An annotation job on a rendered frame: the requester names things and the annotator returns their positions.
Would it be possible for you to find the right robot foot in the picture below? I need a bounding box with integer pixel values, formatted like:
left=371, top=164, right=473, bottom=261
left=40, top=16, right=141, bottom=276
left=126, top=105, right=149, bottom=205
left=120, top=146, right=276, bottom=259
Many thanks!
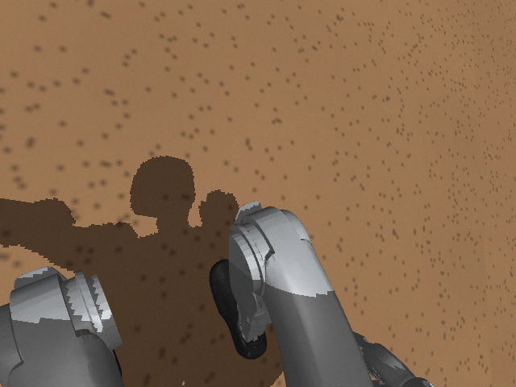
left=210, top=260, right=267, bottom=360

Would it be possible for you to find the right robot hand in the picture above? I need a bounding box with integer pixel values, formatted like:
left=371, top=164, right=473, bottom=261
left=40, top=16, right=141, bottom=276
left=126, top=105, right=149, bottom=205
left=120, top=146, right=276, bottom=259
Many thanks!
left=353, top=331, right=416, bottom=387

